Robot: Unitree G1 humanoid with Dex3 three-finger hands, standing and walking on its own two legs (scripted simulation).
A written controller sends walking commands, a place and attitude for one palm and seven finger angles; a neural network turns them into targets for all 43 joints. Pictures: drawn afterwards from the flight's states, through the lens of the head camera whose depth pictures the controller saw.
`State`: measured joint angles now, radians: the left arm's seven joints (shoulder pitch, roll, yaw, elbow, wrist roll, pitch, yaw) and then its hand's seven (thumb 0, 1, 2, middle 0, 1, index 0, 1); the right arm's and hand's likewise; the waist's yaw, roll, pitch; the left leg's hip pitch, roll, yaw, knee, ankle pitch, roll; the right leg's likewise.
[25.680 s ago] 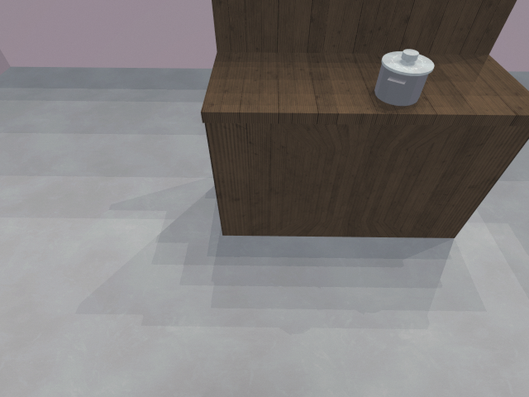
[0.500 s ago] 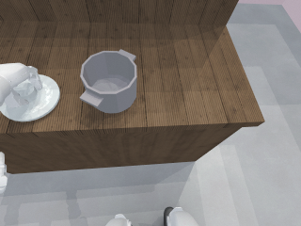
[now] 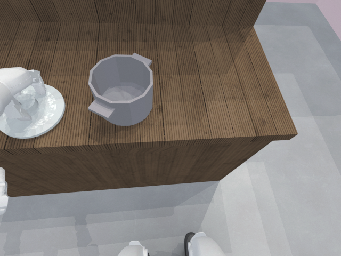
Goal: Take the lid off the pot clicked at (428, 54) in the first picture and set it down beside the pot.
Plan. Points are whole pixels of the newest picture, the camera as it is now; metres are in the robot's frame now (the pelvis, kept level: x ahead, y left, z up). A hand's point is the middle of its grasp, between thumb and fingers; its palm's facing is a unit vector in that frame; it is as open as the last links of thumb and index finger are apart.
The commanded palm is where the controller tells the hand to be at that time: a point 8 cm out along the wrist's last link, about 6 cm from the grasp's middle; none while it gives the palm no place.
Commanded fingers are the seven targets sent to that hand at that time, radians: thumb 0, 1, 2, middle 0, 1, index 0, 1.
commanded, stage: open the fingers wide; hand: left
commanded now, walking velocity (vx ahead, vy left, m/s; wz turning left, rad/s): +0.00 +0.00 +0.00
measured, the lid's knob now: (26, 104) +0.48 +0.33 +0.00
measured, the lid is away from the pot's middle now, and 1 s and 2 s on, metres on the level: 0.23 0.23 0.23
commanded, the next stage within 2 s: raise the empty hand in 0.34 s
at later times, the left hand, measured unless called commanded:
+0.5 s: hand (15, 103) +0.46 +0.33 +0.03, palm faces -0.51 -0.09 -0.86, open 10.8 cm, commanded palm +0.49 +0.32 +0.08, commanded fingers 0.00 0.13 0.36 -0.27 -1.01 -0.27 -1.01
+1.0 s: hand out of the picture +0.46 +0.34 +0.08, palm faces -0.45 -0.11 -0.89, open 10.9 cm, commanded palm +0.49 +0.33 +0.14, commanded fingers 0.00 0.13 0.36 -0.27 -1.01 -0.27 -1.01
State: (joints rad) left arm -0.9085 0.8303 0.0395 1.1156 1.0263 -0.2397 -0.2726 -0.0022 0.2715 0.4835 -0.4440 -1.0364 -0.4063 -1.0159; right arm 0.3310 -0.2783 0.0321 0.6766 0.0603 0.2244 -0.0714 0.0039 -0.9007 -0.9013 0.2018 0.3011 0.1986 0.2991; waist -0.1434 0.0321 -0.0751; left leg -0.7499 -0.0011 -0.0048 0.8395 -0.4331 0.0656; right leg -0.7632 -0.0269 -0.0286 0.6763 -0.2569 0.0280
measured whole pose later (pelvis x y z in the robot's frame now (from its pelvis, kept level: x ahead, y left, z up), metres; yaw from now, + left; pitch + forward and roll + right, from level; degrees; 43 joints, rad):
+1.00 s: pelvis +0.02 +0.01 +0.01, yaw +0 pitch +16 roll -4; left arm -0.91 0.83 0.03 1.06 0.98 -0.23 -0.34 0.00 0.14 0.36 -0.29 -1.00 -0.29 -1.01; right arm 0.33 -0.27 0.03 0.69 0.08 0.22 -0.07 0.00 -0.90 -0.90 0.20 0.30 0.20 0.30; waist -0.11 0.04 -0.08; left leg -0.61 -0.01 0.00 0.73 -0.41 0.07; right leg -0.62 -0.03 -0.03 0.57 -0.24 0.03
